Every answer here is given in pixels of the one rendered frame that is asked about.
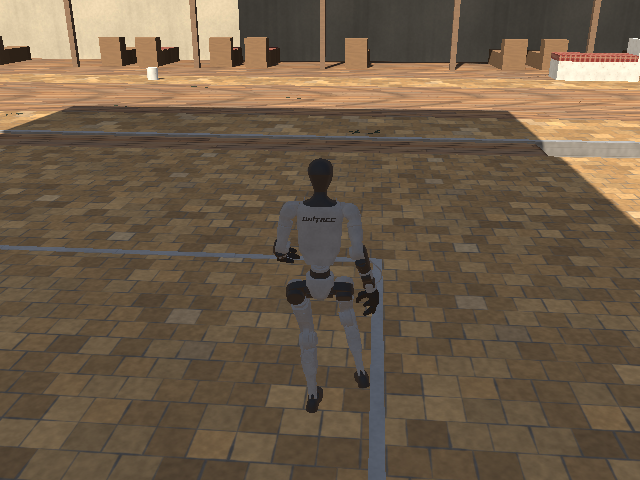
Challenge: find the left robot shin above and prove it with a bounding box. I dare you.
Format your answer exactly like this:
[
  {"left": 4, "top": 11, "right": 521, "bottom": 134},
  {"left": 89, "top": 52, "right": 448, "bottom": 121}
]
[{"left": 299, "top": 332, "right": 318, "bottom": 399}]

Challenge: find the robot left upper arm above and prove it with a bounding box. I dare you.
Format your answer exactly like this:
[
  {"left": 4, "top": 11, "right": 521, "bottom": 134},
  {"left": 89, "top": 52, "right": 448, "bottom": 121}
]
[{"left": 275, "top": 201, "right": 300, "bottom": 254}]

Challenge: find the robot right upper arm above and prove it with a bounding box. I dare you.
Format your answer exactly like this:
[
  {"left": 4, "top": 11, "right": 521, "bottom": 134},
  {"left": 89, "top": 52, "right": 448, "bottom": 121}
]
[{"left": 341, "top": 202, "right": 365, "bottom": 260}]

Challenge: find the robot right hand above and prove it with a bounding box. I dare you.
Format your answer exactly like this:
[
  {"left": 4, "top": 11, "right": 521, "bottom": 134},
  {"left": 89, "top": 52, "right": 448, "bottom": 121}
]
[{"left": 356, "top": 289, "right": 379, "bottom": 316}]

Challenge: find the robot left hand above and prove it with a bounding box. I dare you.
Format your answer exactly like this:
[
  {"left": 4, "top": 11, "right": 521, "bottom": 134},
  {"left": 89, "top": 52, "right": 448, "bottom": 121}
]
[{"left": 277, "top": 247, "right": 300, "bottom": 263}]

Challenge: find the robot left forearm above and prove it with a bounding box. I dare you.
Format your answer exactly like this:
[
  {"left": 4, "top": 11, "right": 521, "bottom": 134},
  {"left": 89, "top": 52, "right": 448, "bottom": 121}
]
[{"left": 273, "top": 239, "right": 287, "bottom": 259}]

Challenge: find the robot head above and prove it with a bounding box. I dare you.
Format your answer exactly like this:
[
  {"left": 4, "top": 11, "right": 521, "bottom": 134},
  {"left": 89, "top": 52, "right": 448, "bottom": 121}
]
[{"left": 303, "top": 158, "right": 337, "bottom": 207}]

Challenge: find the robot right forearm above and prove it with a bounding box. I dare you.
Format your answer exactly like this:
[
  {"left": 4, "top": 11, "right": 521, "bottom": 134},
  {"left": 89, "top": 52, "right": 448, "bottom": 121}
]
[{"left": 355, "top": 245, "right": 377, "bottom": 293}]

